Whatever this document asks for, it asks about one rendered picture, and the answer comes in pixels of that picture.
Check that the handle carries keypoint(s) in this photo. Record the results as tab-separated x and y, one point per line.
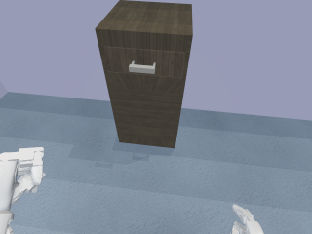
137	68

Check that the robot right hand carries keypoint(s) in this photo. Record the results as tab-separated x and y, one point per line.
251	226

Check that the drawer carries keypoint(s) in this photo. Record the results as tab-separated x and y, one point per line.
167	63

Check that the robot left forearm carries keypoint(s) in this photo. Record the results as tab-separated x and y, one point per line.
6	217

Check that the cabinet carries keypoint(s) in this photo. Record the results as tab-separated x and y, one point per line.
146	108

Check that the robot left hand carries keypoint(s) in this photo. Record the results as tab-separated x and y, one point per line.
27	163

